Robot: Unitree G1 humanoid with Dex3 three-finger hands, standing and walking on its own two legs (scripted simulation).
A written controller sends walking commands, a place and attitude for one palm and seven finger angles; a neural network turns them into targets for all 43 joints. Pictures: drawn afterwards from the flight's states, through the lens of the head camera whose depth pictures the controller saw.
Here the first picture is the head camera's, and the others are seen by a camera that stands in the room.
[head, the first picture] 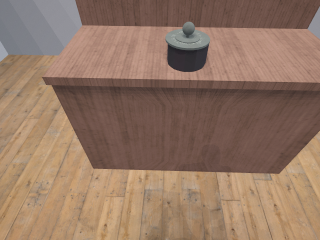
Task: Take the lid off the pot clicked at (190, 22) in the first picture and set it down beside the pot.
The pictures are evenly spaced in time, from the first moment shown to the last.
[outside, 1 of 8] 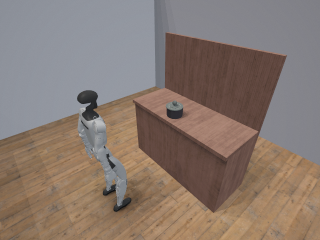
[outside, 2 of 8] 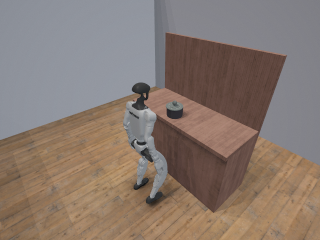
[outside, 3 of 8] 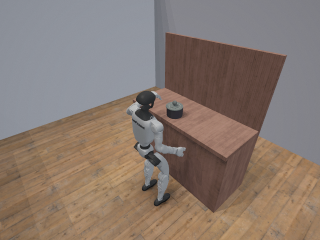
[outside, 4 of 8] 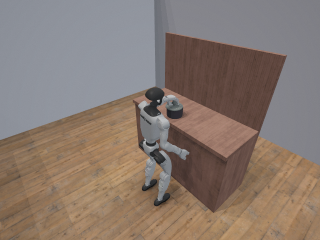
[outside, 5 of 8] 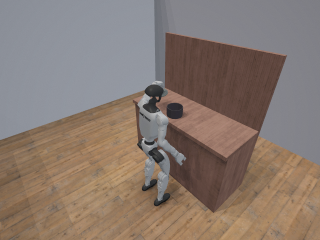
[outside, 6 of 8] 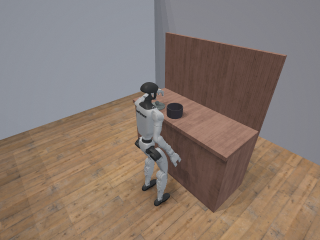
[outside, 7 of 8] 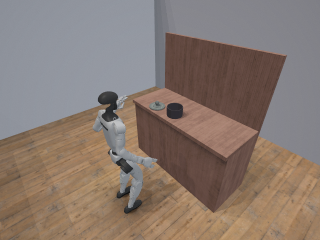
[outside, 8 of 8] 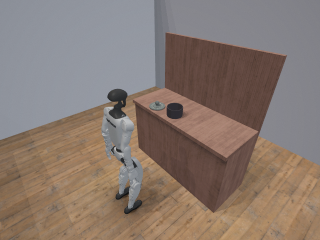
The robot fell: no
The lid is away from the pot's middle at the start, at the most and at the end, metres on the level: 0.00 0.25 0.25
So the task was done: yes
